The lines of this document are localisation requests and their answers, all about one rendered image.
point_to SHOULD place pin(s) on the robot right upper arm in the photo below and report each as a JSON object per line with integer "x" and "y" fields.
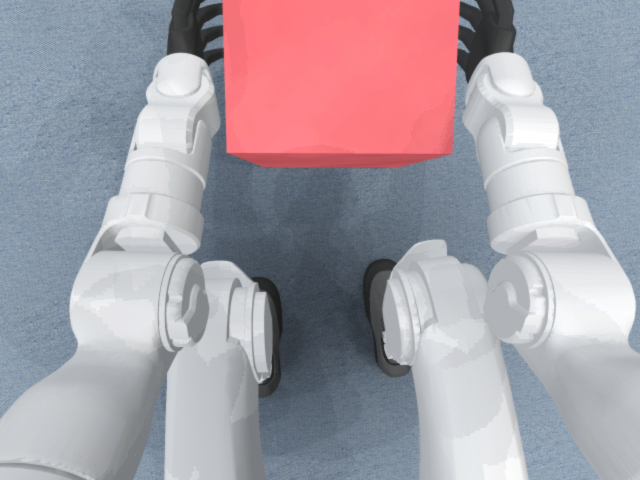
{"x": 569, "y": 315}

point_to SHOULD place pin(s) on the robot left forearm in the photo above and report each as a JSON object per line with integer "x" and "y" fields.
{"x": 158, "y": 206}

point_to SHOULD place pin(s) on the robot right hand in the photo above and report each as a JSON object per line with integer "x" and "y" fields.
{"x": 494, "y": 32}

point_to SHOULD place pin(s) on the robot right shin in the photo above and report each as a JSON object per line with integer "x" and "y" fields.
{"x": 432, "y": 249}

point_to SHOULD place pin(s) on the carton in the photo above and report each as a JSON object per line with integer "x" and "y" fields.
{"x": 340, "y": 83}

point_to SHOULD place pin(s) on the robot left hand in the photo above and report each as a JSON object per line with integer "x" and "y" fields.
{"x": 185, "y": 34}

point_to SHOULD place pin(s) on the robot left thigh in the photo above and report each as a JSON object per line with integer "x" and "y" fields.
{"x": 212, "y": 417}

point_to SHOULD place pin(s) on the robot left upper arm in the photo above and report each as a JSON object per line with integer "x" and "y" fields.
{"x": 90, "y": 419}

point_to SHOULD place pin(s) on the robot right forearm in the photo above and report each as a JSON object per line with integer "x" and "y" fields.
{"x": 524, "y": 169}

